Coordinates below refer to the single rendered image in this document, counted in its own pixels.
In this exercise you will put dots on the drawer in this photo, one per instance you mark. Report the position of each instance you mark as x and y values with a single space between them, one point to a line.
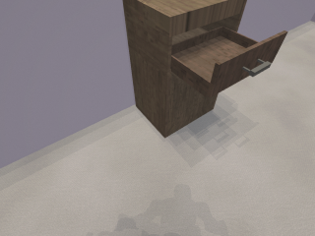
212 61

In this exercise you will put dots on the cabinet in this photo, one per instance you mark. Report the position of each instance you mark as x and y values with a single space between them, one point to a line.
152 26

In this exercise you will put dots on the handle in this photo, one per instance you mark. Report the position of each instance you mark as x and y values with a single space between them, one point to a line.
259 69

